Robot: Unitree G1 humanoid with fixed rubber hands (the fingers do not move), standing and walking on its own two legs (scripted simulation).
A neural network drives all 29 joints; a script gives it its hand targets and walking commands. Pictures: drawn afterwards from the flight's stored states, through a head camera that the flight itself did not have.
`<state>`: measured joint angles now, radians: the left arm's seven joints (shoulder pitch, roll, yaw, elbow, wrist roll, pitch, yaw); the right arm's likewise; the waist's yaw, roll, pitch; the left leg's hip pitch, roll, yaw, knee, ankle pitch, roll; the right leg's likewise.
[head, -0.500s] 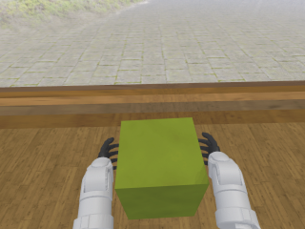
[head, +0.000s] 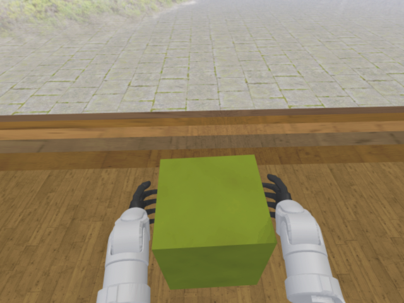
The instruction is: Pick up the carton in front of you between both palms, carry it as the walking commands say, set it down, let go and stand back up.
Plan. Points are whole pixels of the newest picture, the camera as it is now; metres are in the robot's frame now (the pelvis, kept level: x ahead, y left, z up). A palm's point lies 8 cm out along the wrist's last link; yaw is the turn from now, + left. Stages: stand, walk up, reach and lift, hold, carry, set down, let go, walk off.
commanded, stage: hold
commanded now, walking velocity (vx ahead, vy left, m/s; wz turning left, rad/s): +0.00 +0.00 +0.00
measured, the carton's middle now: (210, 224) +0.31 +0.00 -0.03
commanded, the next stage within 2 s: carry in 0.48 s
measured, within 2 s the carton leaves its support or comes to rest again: neither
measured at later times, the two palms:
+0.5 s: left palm (138, 217) +0.28 +0.15 +0.05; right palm (283, 209) +0.29 -0.15 +0.05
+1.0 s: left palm (146, 167) +0.39 +0.14 +0.08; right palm (278, 162) +0.39 -0.16 +0.08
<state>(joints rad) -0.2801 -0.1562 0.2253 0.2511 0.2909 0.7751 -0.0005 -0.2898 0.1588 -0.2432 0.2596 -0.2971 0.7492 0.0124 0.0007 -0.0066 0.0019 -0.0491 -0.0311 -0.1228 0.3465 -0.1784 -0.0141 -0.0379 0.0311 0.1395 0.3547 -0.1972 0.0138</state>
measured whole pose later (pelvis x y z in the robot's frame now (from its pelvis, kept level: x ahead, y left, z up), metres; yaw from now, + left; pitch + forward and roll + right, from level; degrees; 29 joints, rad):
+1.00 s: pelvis +0.15 -0.01 -0.01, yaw -2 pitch +6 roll +1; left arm 0.01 -0.13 0.08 -0.47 0.05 1.15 0.12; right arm -0.02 0.13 -0.03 -0.42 -0.07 1.12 -0.12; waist 0.01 -0.01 -0.19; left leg -0.29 0.01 0.20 0.46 -0.27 0.05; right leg -0.37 -0.06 -0.06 0.91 -0.49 -0.02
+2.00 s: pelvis +0.76 -0.04 -0.01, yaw -3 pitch +4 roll +0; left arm -0.06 -0.13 0.09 -0.38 0.04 1.10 0.16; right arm -0.06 0.13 -0.08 -0.37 -0.01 1.07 -0.15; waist -0.05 -0.01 -0.05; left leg -0.31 0.01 0.24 0.47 -0.23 0.10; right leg -0.58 -0.08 -0.05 1.20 -0.29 -0.05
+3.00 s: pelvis +1.42 -0.05 -0.15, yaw -3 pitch +3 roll -1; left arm -0.41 -0.17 0.30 0.00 0.09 0.99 0.22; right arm -0.39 0.15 -0.25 -0.01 -0.02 0.99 -0.21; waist -0.08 0.01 -0.03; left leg -0.46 -0.07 0.13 0.78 -0.37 0.15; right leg -0.55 0.02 0.03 1.43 -0.50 -0.06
